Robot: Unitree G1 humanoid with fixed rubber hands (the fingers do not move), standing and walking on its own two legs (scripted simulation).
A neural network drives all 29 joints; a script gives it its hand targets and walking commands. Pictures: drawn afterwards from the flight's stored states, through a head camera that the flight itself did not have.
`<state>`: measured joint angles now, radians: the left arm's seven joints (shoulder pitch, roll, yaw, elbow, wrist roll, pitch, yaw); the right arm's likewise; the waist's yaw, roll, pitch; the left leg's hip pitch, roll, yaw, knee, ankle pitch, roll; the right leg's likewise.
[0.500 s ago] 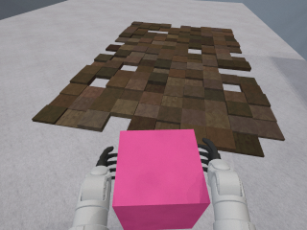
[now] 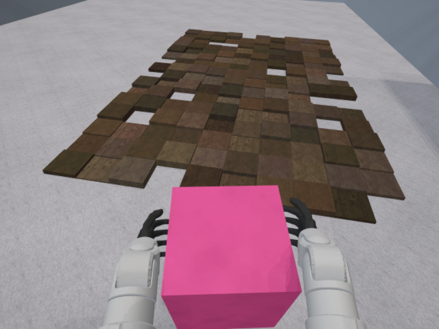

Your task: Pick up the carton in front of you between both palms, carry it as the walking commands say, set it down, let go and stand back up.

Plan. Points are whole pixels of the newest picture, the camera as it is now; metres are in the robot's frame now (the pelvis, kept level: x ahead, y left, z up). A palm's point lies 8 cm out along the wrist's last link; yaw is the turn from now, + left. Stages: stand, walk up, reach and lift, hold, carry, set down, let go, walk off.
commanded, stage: hold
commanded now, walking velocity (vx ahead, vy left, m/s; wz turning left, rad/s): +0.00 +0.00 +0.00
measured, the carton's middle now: (225, 260) +0.30 +0.00 -0.03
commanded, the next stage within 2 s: carry in 0.30 s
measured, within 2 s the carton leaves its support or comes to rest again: neither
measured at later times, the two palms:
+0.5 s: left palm (163, 227) +0.32 +0.12 +0.05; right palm (319, 224) +0.32 -0.18 +0.07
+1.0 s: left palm (189, 150) +0.52 +0.09 +0.08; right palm (313, 153) +0.51 -0.21 +0.09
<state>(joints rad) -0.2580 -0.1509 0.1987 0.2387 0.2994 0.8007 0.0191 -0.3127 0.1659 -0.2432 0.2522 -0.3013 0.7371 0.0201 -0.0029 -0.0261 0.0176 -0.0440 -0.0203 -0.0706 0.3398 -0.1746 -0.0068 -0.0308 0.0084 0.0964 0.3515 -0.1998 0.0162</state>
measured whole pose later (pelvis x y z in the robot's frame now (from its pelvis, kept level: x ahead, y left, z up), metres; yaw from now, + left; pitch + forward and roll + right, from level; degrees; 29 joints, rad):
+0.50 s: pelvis +0.03 -0.02 -0.01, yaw -3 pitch +2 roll +0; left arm -0.19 -0.14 0.15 0.03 0.19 0.88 0.06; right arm -0.22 0.14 -0.15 0.00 -0.21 0.85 -0.03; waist 0.02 0.01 -0.12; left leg -0.27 0.05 -0.01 0.57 -0.36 -0.01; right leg -0.24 0.00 -0.05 0.48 -0.25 -0.01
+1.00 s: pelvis +0.28 -0.04 -0.01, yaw -4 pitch +6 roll -1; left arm 0.01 -0.13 0.06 -0.52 0.06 1.24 0.13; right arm -0.02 0.13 -0.03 -0.52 -0.05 1.20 -0.13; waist -0.03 0.02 -0.15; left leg -0.03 0.08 0.20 0.31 -0.37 -0.03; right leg -0.54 -0.07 -0.19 0.57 -0.21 -0.01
